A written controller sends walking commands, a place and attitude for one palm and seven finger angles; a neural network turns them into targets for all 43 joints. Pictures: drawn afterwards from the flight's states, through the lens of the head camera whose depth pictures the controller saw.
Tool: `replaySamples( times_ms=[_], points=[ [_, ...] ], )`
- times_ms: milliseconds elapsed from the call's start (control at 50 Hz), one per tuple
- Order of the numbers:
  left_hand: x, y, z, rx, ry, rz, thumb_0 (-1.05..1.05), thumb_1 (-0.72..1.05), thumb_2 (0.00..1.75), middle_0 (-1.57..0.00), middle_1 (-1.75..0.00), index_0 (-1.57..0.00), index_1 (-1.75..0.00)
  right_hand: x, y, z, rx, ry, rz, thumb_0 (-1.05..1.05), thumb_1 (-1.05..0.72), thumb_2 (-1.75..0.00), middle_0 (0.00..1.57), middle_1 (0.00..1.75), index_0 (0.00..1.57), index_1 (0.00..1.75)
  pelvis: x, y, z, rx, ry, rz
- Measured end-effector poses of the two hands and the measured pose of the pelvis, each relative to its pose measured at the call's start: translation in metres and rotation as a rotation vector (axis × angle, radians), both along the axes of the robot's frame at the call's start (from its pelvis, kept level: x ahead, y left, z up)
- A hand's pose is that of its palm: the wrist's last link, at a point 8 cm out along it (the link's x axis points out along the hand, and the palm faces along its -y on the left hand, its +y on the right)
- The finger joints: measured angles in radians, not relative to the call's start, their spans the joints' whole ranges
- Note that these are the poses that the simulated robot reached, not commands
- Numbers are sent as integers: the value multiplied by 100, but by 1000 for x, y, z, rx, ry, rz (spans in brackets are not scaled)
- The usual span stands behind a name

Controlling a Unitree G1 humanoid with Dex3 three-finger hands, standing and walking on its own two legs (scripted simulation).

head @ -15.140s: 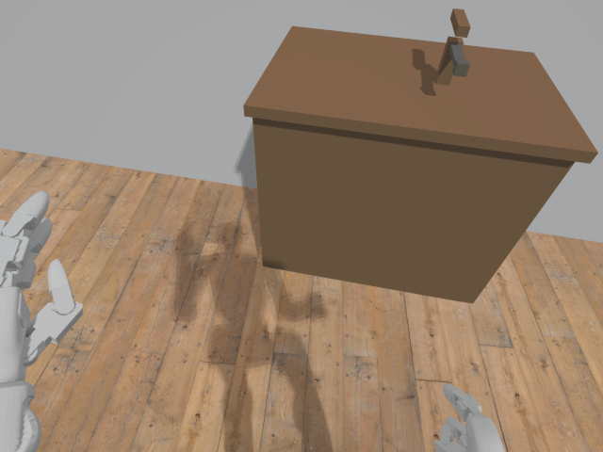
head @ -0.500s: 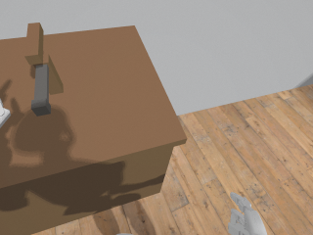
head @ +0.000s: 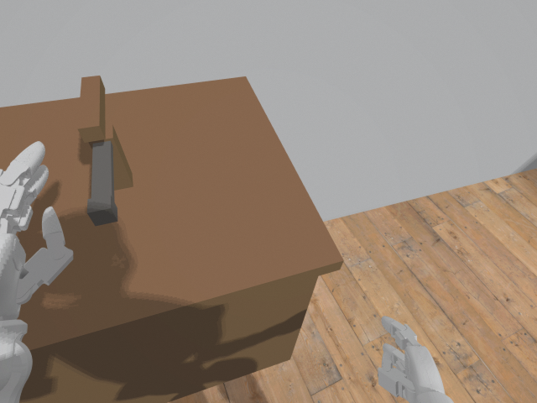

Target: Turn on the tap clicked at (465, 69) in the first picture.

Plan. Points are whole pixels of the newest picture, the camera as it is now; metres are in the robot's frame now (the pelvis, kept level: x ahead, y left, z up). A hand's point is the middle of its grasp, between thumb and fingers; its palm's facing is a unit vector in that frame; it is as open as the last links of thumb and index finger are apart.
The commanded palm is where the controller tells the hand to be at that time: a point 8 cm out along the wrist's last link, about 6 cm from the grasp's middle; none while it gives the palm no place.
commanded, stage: look again from close up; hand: left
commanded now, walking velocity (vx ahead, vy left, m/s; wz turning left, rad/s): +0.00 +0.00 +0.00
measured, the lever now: (102, 210) +0.31 +0.26 +0.13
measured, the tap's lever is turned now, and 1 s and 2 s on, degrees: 0 0 0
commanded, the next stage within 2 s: shuffle to correct the standing spot in 0.36 s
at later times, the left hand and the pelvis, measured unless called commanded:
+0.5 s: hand (70, 286) +0.19 +0.23 +0.16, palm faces +0.39 -0.85 -0.35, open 7.4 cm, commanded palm +0.14 +0.26 +0.18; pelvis -0.02 -0.02 +0.01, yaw +0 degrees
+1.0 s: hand (123, 276) +0.21 +0.18 +0.17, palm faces +0.34 -0.86 -0.38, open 7.4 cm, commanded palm +0.14 +0.21 +0.18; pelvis -0.02 -0.06 +0.00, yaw +0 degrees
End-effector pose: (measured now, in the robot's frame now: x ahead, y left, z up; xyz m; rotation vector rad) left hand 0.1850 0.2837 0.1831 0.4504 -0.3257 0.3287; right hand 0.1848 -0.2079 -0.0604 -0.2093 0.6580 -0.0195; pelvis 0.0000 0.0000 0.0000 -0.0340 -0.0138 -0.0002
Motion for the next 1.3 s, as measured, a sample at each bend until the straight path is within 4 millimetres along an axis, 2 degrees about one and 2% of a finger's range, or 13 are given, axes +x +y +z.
replaySamples(
  times_ms=[100,300,540,800,1120,1220,1300],
  points=[
    [-5,5,-11,-4,59,24,1,89,90,-21,-30,-21,-31,-7,-10,4,-22,10,-22,1,-91,-90,20,30,20,30,-5,-7,1,4,2,-1],
    [-28,-9,-2,-19,13,23,2,89,90,-21,-30,-21,-31,-34,-33,2,-70,52,-44,1,-91,-90,20,30,20,30,-16,-15,3,3,-12,3],
    [-31,-15,-12,-47,52,28,2,89,90,-21,-30,-21,-31,-54,-39,0,-57,53,-68,1,-91,-90,20,30,20,30,-25,-21,6,10,-18,-5],
    [-21,-30,-6,-30,38,24,2,89,90,-21,-30,-21,-31,-46,-48,0,-31,58,-52,1,-90,-90,20,30,20,30,-21,-39,6,17,-11,-7],
    [-18,-79,0,-6,71,1,2,89,90,-21,-30,-21,-31,-34,-102,-6,-30,47,-87,1,-91,-90,20,30,20,30,-15,-79,1,17,5,-6],
    [-20,-84,-4,-30,96,33,1,89,90,-21,-30,-21,-31,-38,-114,-11,-40,74,-113,1,-91,-90,20,30,20,30,-11,-82,2,16,14,3],
    [-21,-79,-7,-33,115,56,1,89,90,-21,-30,-21,-31,-40,-115,-13,-54,97,-119,1,-91,-90,20,30,20,30,-8,-79,4,20,16,5]
  ],
)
